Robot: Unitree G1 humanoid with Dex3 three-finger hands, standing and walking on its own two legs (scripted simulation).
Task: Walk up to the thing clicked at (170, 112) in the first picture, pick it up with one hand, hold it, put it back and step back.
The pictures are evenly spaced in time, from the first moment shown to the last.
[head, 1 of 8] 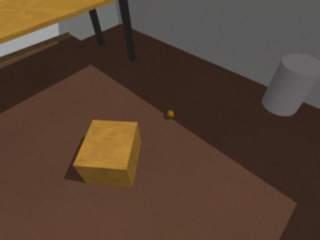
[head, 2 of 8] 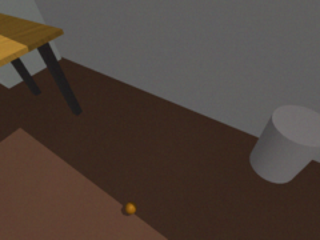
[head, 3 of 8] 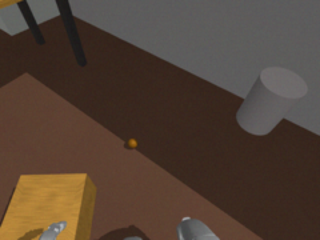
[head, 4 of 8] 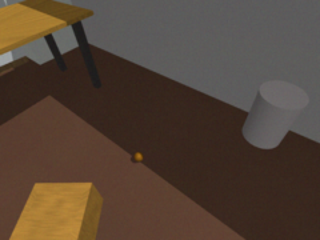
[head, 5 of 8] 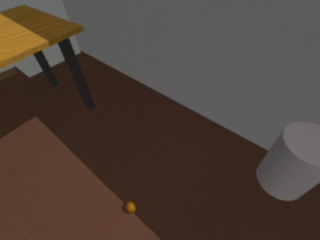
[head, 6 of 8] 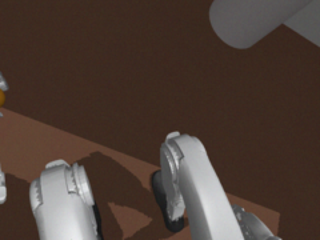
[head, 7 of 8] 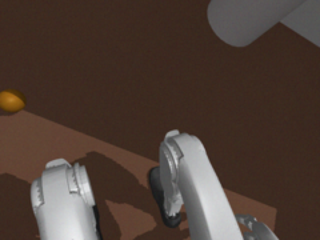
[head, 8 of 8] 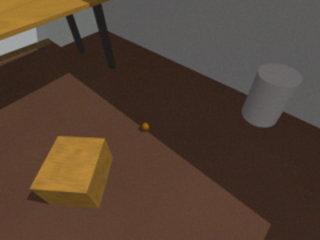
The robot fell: no
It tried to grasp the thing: yes
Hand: left
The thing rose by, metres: 0.69
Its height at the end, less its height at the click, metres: +0.00
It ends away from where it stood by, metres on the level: 0.00
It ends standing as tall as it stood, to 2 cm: yes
